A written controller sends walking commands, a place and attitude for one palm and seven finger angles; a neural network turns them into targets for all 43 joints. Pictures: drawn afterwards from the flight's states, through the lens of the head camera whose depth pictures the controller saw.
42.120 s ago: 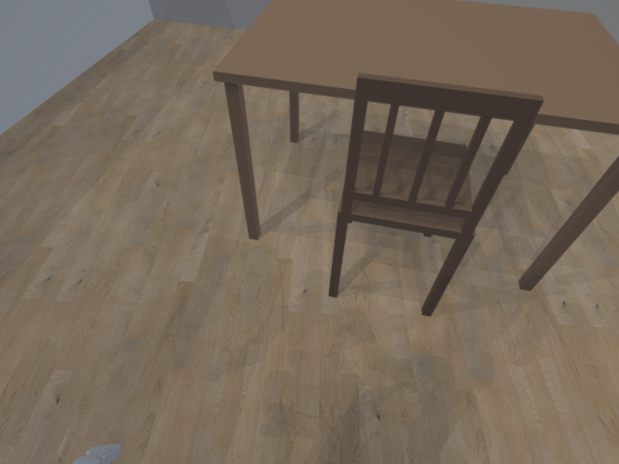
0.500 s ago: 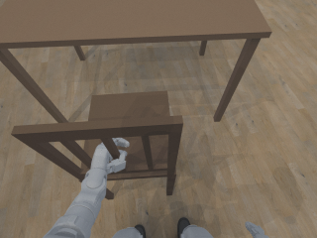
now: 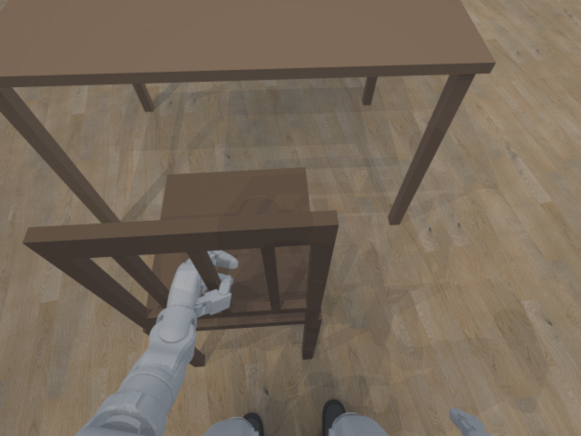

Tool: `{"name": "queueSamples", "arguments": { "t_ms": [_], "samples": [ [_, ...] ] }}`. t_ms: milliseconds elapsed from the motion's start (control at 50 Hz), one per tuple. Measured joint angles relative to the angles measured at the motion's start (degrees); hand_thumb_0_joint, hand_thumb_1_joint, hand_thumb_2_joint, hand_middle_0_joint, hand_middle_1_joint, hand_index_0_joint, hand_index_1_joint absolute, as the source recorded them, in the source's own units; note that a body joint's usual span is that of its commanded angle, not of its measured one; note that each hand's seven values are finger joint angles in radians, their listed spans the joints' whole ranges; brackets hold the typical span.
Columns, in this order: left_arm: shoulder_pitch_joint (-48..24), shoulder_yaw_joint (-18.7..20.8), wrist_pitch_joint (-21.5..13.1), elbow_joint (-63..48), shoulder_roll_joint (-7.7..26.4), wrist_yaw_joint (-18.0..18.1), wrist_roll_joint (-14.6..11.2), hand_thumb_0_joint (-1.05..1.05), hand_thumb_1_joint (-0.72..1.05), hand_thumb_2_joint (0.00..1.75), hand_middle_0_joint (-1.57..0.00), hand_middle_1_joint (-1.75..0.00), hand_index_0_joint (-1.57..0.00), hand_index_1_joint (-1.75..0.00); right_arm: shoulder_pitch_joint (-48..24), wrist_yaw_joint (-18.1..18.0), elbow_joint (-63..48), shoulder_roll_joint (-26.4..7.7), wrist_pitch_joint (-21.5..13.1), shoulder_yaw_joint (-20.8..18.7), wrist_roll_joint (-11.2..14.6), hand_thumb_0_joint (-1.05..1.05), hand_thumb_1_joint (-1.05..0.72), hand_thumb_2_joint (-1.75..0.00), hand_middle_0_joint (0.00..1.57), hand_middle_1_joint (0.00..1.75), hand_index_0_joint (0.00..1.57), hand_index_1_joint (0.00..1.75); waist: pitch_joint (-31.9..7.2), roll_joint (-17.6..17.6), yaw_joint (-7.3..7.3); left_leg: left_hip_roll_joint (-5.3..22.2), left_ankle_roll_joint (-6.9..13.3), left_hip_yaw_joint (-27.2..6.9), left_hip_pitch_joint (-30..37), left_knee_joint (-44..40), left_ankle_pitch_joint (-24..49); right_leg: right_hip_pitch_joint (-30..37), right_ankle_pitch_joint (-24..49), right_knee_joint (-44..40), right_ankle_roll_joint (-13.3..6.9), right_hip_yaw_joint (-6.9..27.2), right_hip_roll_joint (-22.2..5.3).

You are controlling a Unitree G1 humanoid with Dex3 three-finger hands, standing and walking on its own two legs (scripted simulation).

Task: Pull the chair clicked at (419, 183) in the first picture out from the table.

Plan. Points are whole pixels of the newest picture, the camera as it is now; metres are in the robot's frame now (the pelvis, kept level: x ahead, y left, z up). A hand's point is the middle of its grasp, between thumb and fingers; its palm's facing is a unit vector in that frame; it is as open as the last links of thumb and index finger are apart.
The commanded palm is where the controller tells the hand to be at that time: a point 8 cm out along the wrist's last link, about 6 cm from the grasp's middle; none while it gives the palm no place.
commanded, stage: step backward, pulling the chair out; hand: left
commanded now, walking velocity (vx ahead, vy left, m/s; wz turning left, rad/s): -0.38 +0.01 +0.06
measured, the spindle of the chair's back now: (213, 283) +0.34 +0.13 -0.08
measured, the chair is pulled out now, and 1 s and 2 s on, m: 0.30 0.30 0.30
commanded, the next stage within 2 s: stop walking, hand still on the chair in 0.32 s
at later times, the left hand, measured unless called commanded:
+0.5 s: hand (224, 294) +0.32 +0.11 -0.07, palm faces -0.06 -0.98 -0.19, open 5.2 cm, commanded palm +0.30 +0.17 -0.05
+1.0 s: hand (223, 291) +0.32 +0.11 -0.07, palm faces -0.04 -0.99 -0.17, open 5.3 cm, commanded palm +0.31 +0.17 -0.05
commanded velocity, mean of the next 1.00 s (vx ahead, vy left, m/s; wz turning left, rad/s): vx -0.15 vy -0.01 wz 0.02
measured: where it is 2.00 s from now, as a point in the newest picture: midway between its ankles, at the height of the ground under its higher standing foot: outside the picture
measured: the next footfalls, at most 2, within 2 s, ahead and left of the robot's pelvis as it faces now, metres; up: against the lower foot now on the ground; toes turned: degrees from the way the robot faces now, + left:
none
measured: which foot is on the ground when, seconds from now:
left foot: down 0.00-1.00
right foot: down 0.00-1.00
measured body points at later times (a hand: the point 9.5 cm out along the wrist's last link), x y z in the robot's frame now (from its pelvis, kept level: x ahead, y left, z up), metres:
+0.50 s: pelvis +0.00 +0.00 +0.00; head +0.08 -0.01 +0.44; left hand +0.32 +0.17 -0.06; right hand +0.10 -0.25 -0.14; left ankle +0.05 +0.12 -0.74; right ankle +0.08 -0.12 -0.74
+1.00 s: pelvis +0.07 +0.00 +0.00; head +0.10 -0.02 +0.45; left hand +0.32 +0.17 -0.06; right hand +0.22 -0.24 -0.11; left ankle +0.05 +0.12 -0.74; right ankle +0.08 -0.12 -0.74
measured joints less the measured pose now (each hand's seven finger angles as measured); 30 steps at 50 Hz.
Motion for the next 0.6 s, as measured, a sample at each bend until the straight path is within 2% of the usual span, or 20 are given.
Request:
{"name": "queueSamples", "arguments": {
  "t_ms": [440, 520, 600],
  "samples": [
    [-0.4, -0.8, 0.8, -0.6, -0.1, -0.2, 0.0, 0.05, 0.70, 0.83, -0.34, -1.23, -0.50, -1.45, -0.1, 0.0, -0.1, -0.2, 0.3, 0.0, -0.2, 0.01, -0.91, -0.89, 0.21, 0.30, 0.20, 0.30, 0.2, -0.1, 0.25, -0.4, 0.2, -0.2, -0.4, 1.1, -0.5, -0.6, -1.1, 2.0, 0.0, -0.2, -0.4],
    [2.1, -0.4, 4.0, -5.7, 0.3, 0.3, -1.1, 0.05, 0.71, 0.83, -0.34, -1.23, -0.50, -1.45, -0.5, -0.2, -1.7, 0.4, 0.9, 0.6, 0.1, 0.01, -0.91, -0.89, 0.21, 0.30, 0.20, 0.30, 1.0, 0.1, 0.04, 0.1, -0.2, -0.3, -0.1, 2.0, -1.2, -0.4, -1.7, 2.8, -0.3, -0.3, 0.1],
    [4.5, -0.4, 6.1, -8.6, -0.2, 0.6, -2.1, 0.06, 0.72, 0.83, -0.33, -1.23, -0.50, -1.45, -0.4, -0.1, -2.5, 0.1, 1.1, 1.1, 0.5, 0.01, -0.91, -0.89, 0.21, 0.30, 0.20, 0.30, 0.5, 0.7, 0.45, 0.7, -0.4, -0.4, 0.5, 2.2, -2.0, 0.5, -2.2, 2.4, -0.5, -0.5, 0.6]
  ]
}}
